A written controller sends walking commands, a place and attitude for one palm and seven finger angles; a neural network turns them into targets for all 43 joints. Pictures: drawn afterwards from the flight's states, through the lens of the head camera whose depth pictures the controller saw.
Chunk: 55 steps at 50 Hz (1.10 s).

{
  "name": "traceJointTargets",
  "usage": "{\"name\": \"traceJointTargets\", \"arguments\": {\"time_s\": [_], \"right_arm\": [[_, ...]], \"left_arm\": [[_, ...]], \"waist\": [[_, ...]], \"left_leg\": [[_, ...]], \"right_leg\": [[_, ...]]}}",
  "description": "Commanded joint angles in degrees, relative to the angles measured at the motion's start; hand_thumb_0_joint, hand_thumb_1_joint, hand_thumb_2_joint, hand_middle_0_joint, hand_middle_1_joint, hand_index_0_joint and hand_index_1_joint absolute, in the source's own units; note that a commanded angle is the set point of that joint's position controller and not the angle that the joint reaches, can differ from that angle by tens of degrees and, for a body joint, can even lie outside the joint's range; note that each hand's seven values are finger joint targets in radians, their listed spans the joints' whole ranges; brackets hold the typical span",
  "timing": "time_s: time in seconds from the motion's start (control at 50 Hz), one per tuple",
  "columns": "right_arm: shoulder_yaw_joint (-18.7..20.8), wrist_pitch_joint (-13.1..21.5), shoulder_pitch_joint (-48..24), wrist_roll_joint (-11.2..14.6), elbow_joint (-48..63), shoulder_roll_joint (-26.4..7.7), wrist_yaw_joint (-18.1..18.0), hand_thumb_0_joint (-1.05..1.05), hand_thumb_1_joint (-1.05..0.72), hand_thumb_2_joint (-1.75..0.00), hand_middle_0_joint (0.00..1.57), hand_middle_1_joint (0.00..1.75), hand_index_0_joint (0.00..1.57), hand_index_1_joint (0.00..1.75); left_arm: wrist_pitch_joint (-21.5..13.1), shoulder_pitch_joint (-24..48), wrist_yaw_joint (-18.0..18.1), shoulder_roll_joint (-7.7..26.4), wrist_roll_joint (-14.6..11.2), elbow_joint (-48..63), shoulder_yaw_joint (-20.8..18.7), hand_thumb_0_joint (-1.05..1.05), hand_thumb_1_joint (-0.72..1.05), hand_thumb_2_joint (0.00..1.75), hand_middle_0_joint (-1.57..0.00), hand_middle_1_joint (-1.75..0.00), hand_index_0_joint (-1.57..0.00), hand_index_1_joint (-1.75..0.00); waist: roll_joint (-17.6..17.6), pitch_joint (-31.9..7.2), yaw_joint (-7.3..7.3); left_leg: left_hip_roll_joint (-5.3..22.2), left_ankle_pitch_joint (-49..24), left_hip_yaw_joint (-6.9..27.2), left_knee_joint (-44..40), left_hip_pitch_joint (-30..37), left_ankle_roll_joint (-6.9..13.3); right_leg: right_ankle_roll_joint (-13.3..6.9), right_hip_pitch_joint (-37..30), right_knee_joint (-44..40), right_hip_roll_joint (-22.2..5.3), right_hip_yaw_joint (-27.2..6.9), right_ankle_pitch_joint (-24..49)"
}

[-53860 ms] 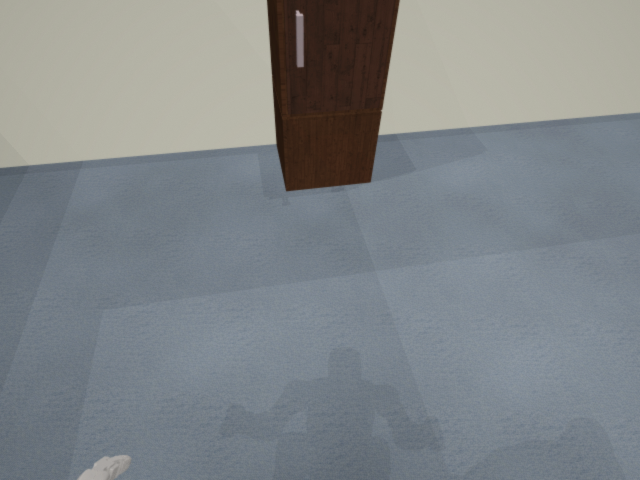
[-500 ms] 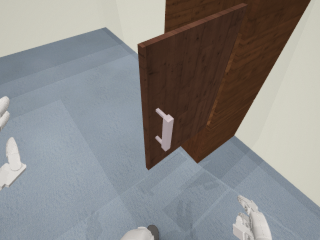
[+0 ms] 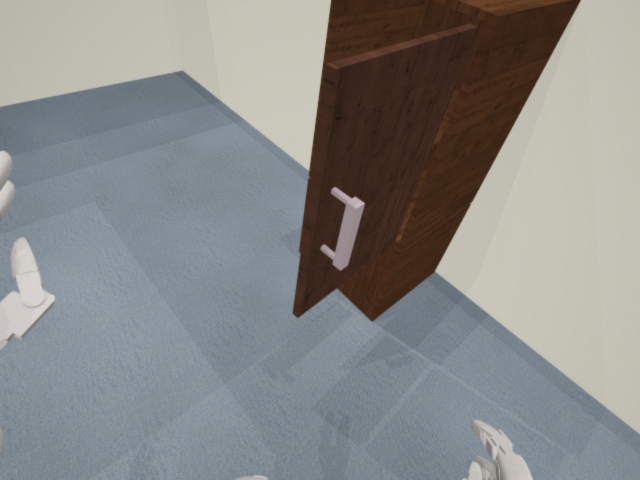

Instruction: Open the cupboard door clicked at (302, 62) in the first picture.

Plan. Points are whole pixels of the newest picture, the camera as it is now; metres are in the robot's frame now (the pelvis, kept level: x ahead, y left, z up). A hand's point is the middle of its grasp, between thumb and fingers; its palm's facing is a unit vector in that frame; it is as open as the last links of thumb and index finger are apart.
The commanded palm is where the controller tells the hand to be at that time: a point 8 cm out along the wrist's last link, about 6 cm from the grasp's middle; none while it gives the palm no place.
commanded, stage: stop stepping back and stand still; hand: left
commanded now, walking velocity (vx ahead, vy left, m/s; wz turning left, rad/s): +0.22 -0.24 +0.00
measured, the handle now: (339, 229) +0.55 +0.01 -0.03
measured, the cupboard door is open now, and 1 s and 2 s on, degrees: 93 93 93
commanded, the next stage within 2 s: none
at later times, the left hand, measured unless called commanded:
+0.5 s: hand out of the picture +0.15 +0.28 +0.19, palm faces +0.46 -0.81 -0.37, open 7.4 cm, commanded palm +0.08 +0.31 +0.20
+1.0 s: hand (62, 329) +0.18 +0.26 +0.17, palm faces +0.37 -0.78 -0.50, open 7.4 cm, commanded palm +0.11 +0.30 +0.20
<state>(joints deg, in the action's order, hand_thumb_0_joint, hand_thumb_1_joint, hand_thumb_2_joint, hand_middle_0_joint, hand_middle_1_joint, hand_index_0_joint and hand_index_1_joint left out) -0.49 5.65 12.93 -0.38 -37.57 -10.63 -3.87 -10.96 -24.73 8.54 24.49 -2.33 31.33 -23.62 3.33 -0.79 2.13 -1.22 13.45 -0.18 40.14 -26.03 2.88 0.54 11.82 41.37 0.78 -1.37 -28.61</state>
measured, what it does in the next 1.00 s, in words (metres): steps on the spot: right foot, then left foot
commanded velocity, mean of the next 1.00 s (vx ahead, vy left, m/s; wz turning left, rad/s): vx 0.09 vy -0.05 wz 0.00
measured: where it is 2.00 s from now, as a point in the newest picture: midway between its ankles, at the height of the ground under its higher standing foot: outside the picture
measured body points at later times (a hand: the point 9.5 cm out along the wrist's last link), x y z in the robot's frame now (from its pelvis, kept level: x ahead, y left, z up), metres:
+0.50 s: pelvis -0.07 +0.02 +0.01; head -0.10 +0.03 +0.46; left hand +0.12 +0.32 +0.21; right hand +0.03 -0.25 -0.08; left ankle -0.06 +0.19 -0.71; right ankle -0.15 -0.03 -0.71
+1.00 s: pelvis -0.04 +0.00 +0.02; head -0.01 -0.01 +0.46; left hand +0.16 +0.29 +0.20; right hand +0.12 -0.23 -0.08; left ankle -0.04 +0.14 -0.71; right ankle -0.14 -0.05 -0.71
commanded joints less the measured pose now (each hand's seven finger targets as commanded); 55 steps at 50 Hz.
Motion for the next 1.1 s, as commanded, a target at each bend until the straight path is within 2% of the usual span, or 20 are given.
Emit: {"name": "traceJointTargets", "arguments": {"time_s": [0.0, 0.06, 0.18, 0.22, 0.26, 0.3, 0.32, 0.38, 0.44, 0.52, 0.56, 0.62, 0.66, 0.7, 0.76, 0.82, 0.88, 0.92, 1.0, 1.08], "right_arm": [[1.8, 6.7, -5.2, -0.1, 8.3, -7.4, -0.5, 0.00, -0.90, -0.90, 0.20, 0.30, 0.20, 0.30], [3.1, 6.4, -6.9, -0.7, 11.1, -7.5, 1.7, 0.00, -0.90, -0.90, 0.20, 0.30, 0.20, 0.30], [3.4, 3.0, -5.7, -1.7, 11.7, -6.0, 1.6, 0.00, -0.90, -0.90, 0.20, 0.30, 0.20, 0.30], [3.4, 1.4, -3.9, -0.6, 10.1, -5.3, 0.5, 0.00, -0.90, -0.90, 0.20, 0.30, 0.20, 0.30], [4.0, 0.3, -4.2, 0.5, 8.4, -7.4, -0.6, 0.00, -0.90, -0.90, 0.20, 0.30, 0.20, 0.30], [2.7, 0.6, -6.1, -0.8, 8.1, -7.4, -0.2, 0.00, -0.90, -0.90, 0.20, 0.30, 0.20, 0.30], [2.1, 0.7, -5.1, -0.4, 8.4, -6.5, 0.0, 0.00, -0.90, -0.90, 0.20, 0.30, 0.20, 0.30], [3.4, 1.2, -7.5, 0.2, 8.1, -8.2, -2.1, 0.00, -0.90, -0.90, 0.20, 0.30, 0.20, 0.30], [1.7, 2.9, -6.1, -0.5, 8.0, -7.3, -2.6, 0.00, -0.90, -0.90, 0.20, 0.30, 0.20, 0.30], [2.7, 4.4, -3.2, 0.1, 10.3, -8.8, -1.6, 0.00, -0.90, -0.90, 0.20, 0.30, 0.20, 0.30], [2.5, 4.4, -3.5, -0.5, 9.4, -7.9, -0.8, 0.00, -0.90, -0.90, 0.20, 0.30, 0.20, 0.30], [3.3, 4.7, -2.8, 1.0, 10.3, -7.6, 0.3, 0.00, -0.90, -0.90, 0.20, 0.30, 0.20, 0.30], [3.6, 3.5, -3.1, 1.3, 10.8, -6.7, 0.9, 0.00, -0.90, -0.90, 0.20, 0.30, 0.20, 0.30], [3.2, 3.0, -3.1, 1.3, 10.0, -6.2, 0.9, 0.00, -0.90, -0.90, 0.20, 0.30, 0.20, 0.30], [1.9, 1.9, -4.7, 0.8, 10.3, -5.4, 0.5, 0.00, -0.90, -0.90, 0.20, 0.30, 0.20, 0.30], [2.7, 2.2, -4.3, 0.6, 8.9, -7.5, -0.3, 0.00, -0.90, -0.90, 0.20, 0.30, 0.20, 0.30], [3.8, 2.1, -3.5, 0.9, 9.9, -9.4, 0.1, 0.00, -0.90, -0.90, 0.20, 0.30, 0.20, 0.30], [3.1, 3.0, -5.2, 0.2, 9.4, -8.1, 0.4, 0.00, -0.90, -0.90, 0.20, 0.30, 0.20, 0.30], [2.4, 2.8, -5.7, 1.3, 11.1, -7.5, 0.5, 0.00, -0.90, -0.90, 0.20, 0.30, 0.20, 0.30], [2.5, 0.4, -5.8, 1.7, 12.0, -6.4, 1.1, 0.00, -0.90, -0.90, 0.20, 0.30, 0.20, 0.30]], "left_arm": [[-3.6, 9.9, 1.4, 12.2, 0.3, 8.8, -6.7, 0.00, 0.90, 0.90, -0.20, -0.30, -0.20, -0.30], [-2.8, -2.8, 0.5, 10.4, -0.7, 19.5, -6.5, 0.00, 0.90, 0.90, -0.20, -0.30, -0.20, -0.30], [0.1, -18.2, 1.1, 12.6, -1.5, 18.9, -9.6, 0.00, 0.90, 0.90, -0.20, -0.30, -0.20, -0.30], [1.9, -15.9, 1.0, 13.5, -1.3, 14.6, -10.4, 0.00, 0.90, 0.90, -0.20, -0.30, -0.20, -0.30], [1.8, -6.7, 0.7, 14.3, -1.7, 12.6, -10.0, 0.00, 0.90, 0.90, -0.20, -0.30, -0.20, -0.30], [-0.5, 3.2, 1.3, 20.8, -1.8, 8.4, -16.4, 0.00, 0.90, 0.90, -0.20, -0.30, -0.20, -0.30], [-0.8, 6.0, 0.9, 14.8, -1.1, 5.2, -10.9, 0.00, 0.90, 0.90, -0.20, -0.30, -0.20, -0.30], [0.3, 0.5, 1.2, 9.8, -0.2, 1.0, -5.3, 0.00, 0.90, 0.90, -0.20, -0.30, -0.20, -0.30], [-1.3, 2.6, 1.6, 8.7, 0.4, 6.8, -2.5, 0.00, 0.90, 0.90, -0.20, -0.30, -0.20, -0.30], [-4.0, 3.7, 1.9, 14.3, 0.0, 16.5, -8.2, 0.00, 0.90, 0.90, -0.20, -0.30, -0.20, -0.30], [-3.9, -1.4, 1.5, 13.3, 0.1, 17.0, -9.6, 0.00, 0.90, 0.90, -0.20, -0.30, -0.20, -0.30], [-3.5, -7.8, 1.9, 13.5, 0.0, 14.9, -12.4, 0.00, 0.90, 0.90, -0.20, -0.30, -0.20, -0.30], [-3.4, -10.5, 2.2, 12.3, -0.9, 10.4, -12.0, 0.00, 0.90, 0.90, -0.20, -0.30, -0.20, -0.30], [-4.3, -12.5, 2.4, 11.9, -1.0, 7.3, -12.6, 0.00, 0.90, 0.90, -0.20, -0.30, -0.20, -0.30], [-3.7, -13.6, 2.3, 8.9, -0.7, 2.9, -10.4, 0.00, 0.90, 0.90, -0.20, -0.30, -0.20, -0.30], [-3.0, -6.6, 2.1, 8.0, -1.2, 4.3, -6.9, 0.00, 0.90, 0.90, -0.20, -0.30, -0.20, -0.30], [-2.9, -1.9, 1.6, 8.7, -0.7, 7.1, -5.3, 0.00, 0.90, 0.90, -0.20, -0.30, -0.20, -0.30], [-2.1, -1.2, 1.7, 10.4, 0.9, 8.7, -5.9, 0.00, 0.90, 0.90, -0.20, -0.30, -0.20, -0.30], [-2.5, -7.5, 1.9, 11.5, 0.9, 12.6, -8.4, 0.00, 0.90, 0.90, -0.20, -0.30, -0.20, -0.30], [-3.5, -11.9, 2.5, 11.9, -0.8, 10.5, -12.0, 0.00, 0.90, 0.90, -0.20, -0.30, -0.20, -0.30]], "waist": [[-17.0, -0.1, -2.91], [-16.6, -7.1, -0.99], [-16.6, -8.7, -1.20], [-3.7, -5.8, -1.72], [7.9, 1.0, -3.62], [7.1, 4.3, -5.84], [5.9, 0.7, -6.55], [-2.5, 7.6, -2.74], [-5.7, 7.9, -3.36], [-15.1, -1.2, -2.83], [-20.6, 0.1, -2.49], [-9.6, -2.4, -2.31], [5.0, -6.0, -2.58], [2.5, -7.4, -1.97], [2.1, -5.0, -2.17], [1.1, -8.0, -4.10], [-7.5, -8.9, -2.78], [-13.0, -2.8, -1.90], [-12.3, -3.3, -2.18], [1.7, -9.6, -1.68]], "left_leg": [[17.3, 33.8, 28.8, -38.5, 4.9, -3.4], [13.6, 29.5, 18.2, -41.1, 7.1, -12.7], [9.1, 17.9, 1.8, -33.5, 2.2, -7.6], [3.4, 12.7, -6.9, -12.8, 1.4, -8.0], [2.4, 11.1, 1.1, 23.3, -4.8, -4.8], [7.6, 6.2, 5.1, 29.1, -6.2, -4.8], [7.5, 4.9, 2.0, 22.1, -4.3, -4.4], [7.0, 9.0, -2.9, 7.3, 0.1, -2.5], [3.8, 6.5, -7.7, -8.6, 7.9, -1.9], [17.5, -26.9, 15.2, -15.2, 25.4, 5.3], [16.9, -24.2, 10.6, -15.7, 15.4, 4.8], [8.2, -12.0, -3.3, -4.5, 8.3, -1.9], [2.7, 5.3, -4.8, 9.8, -3.1, -4.0], [3.6, 13.2, -2.4, 12.2, -8.3, -3.3], [2.9, 6.0, -5.1, -2.0, -2.4, -2.8], [2.8, -16.4, -4.3, -14.1, 17.1, -1.2], [15.9, -42.5, 11.2, -13.1, 29.4, 7.0], [15.8, -37.7, 10.3, -16.1, 22.7, 5.3], [8.6, -23.7, 1.5, -11.1, 12.7, -0.3], [1.6, 3.7, -3.2, 0.3, -0.4, -2.5]], "right_leg": [[-0.5, 7.6, 13.1, 3.3, -1.1, -1.7], [-1.4, 0.6, 12.9, 6.3, 2.9, 1.7], [-4.2, -14.8, -8.2, 8.0, 12.0, -4.7], [-7.4, -11.4, -22.0, 0.7, 7.0, -2.1], [-15.3, 8.1, -30.9, -19.4, -14.8, -1.5], [-16.0, 17.7, -33.6, -24.1, -17.8, -10.0], [-10.3, 13.5, -31.5, -19.5, -10.8, -16.6], [-11.7, 10.7, -28.0, -16.0, -9.8, -9.8], [-8.9, 6.6, -20.4, -12.1, -2.5, 2.7], [0.4, 14.7, 3.5, -1.0, 6.3, 13.5], [-0.5, 6.6, -4.7, -0.8, 5.4, 2.2], [-1.9, -5.6, -19.3, -3.9, 1.7, 21.0], [-5.5, -16.0, -17.6, -14.5, -11.0, 59.5], [-4.3, -21.9, -15.0, -17.2, -9.8, 69.2], [-6.1, -18.5, -13.1, -12.9, -3.9, 63.9], [-1.0, -8.9, -7.7, -8.5, 2.0, 56.3], [3.4, 6.5, 1.0, -1.9, 1.9, 17.4], [0.7, 6.4, -6.8, -1.4, 2.0, 3.8], [-0.7, -5.8, -19.3, -4.0, -0.4, 30.3], [1.2, -21.1, -15.1, -14.1, -7.6, 77.6]]}}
